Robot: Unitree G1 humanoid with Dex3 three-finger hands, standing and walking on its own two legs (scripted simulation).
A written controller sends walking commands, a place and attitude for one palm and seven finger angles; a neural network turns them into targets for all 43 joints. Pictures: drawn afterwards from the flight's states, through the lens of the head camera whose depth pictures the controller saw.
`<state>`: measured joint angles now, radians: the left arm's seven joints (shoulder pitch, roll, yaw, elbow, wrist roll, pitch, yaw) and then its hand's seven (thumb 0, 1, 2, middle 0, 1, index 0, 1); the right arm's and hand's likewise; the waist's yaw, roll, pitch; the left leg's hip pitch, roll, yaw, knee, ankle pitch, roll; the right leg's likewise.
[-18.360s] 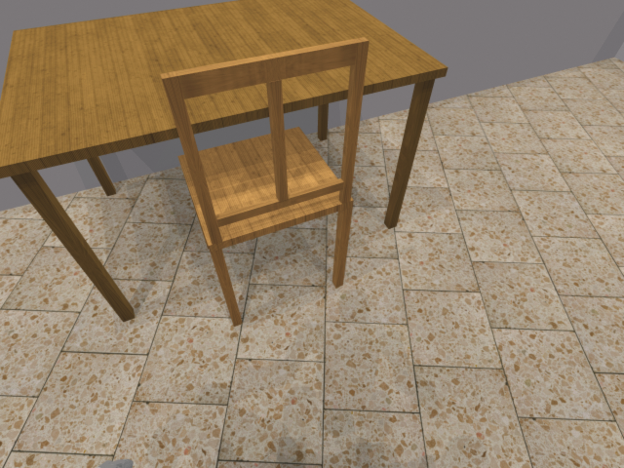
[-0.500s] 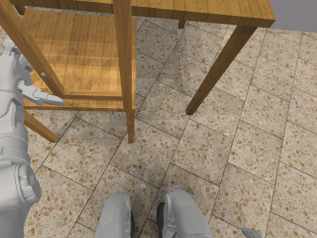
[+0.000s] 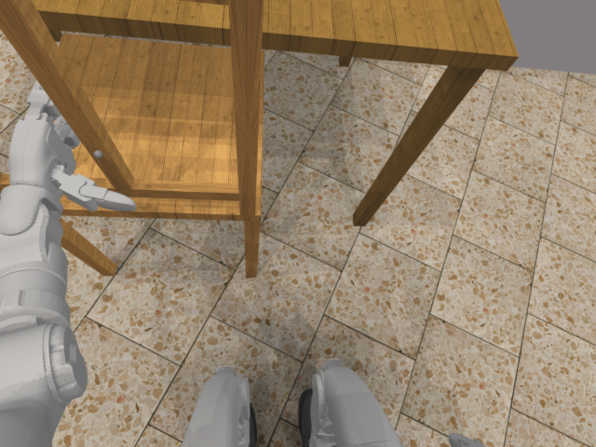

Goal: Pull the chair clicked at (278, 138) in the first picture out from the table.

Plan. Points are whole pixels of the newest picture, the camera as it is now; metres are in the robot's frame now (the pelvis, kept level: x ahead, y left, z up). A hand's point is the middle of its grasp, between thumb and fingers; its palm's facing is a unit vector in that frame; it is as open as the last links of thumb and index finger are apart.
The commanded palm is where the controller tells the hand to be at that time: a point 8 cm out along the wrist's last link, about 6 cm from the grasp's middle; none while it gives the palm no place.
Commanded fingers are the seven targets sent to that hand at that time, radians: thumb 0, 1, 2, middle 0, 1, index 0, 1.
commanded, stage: hook a spindle and tug to test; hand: left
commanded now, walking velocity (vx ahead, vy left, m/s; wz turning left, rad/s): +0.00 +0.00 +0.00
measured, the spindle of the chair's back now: (80, 115) +0.51 +0.25 +0.06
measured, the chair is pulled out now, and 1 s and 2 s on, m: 0.00 0.01 0.05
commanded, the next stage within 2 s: step backward, pulling the chair out in 1.48 s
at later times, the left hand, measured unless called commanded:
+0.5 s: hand (100, 158) +0.47 +0.23 +0.03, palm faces +0.01 -1.00 -0.03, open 12.8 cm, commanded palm +0.44 +0.27 +0.03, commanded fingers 0.00 0.17 0.59 -0.50 -1.45 -0.50 -1.45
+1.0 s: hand (103, 157) +0.47 +0.23 +0.03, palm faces +0.00 -1.00 -0.01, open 5.7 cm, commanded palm +0.43 +0.27 +0.03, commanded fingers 0.00 0.90 0.90 -0.50 -1.45 -0.50 -1.45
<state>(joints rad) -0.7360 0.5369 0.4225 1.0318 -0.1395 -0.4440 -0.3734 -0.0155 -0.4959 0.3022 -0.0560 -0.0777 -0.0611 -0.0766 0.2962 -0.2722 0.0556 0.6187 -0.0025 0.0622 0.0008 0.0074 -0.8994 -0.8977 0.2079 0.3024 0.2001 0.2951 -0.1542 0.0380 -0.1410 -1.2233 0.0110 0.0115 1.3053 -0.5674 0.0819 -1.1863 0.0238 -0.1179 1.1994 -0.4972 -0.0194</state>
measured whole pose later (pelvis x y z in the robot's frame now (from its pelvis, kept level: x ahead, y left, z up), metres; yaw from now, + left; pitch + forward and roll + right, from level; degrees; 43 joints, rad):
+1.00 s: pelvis +0.00 +0.00 +0.00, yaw -1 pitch +27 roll -5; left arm -0.66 0.51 0.45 0.96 -0.17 -0.44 -0.38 0.01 0.66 0.79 -0.41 -1.40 -0.42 -1.43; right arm 0.29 -0.27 0.05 0.60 0.01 0.07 0.01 0.01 -0.90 -0.90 0.21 0.30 0.20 0.30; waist -0.16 0.03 -0.15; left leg -1.20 0.02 0.03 1.29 -0.57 0.08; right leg -1.17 0.03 -0.10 1.20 -0.50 -0.02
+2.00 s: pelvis +0.02 +0.00 +0.09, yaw +1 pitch +14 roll -2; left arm -0.63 0.33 0.23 1.16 -0.07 -0.27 0.05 0.06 0.67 0.73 -0.31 -1.04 -0.49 -1.45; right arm 0.34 -0.26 0.00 0.69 0.04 0.07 -0.10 0.01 -0.90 -0.90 0.21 0.30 0.20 0.30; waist -0.10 -0.02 -0.02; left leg -0.63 -0.03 0.06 0.76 -0.37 0.08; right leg -0.64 0.02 -0.01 0.74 -0.32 0.00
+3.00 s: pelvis -0.10 -0.03 +0.10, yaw -1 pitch +2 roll +3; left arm -0.46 0.14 0.05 1.08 -0.07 -0.21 0.12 0.03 0.58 0.77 -0.28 -1.17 -0.50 -1.44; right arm 0.22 -0.27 0.01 0.81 0.05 -0.04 -0.12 0.01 -0.90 -0.90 0.21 0.30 0.20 0.30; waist -0.05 0.00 0.09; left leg -0.48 -0.04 0.01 0.85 -0.49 -0.03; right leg -0.48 -0.07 -0.01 0.65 -0.22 0.00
